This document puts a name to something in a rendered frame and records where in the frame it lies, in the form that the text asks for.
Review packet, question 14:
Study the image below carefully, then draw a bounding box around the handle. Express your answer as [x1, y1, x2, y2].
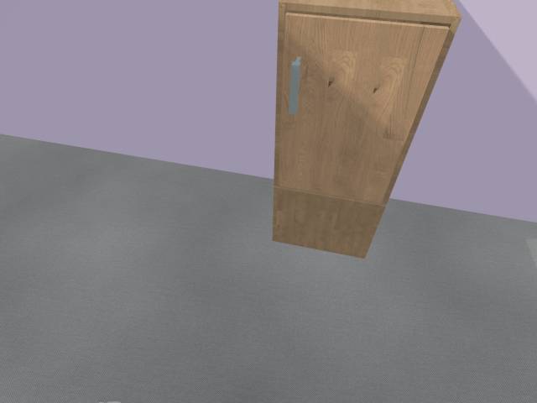
[289, 56, 301, 114]

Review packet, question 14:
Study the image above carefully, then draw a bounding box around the cupboard door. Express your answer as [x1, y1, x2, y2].
[279, 13, 449, 203]

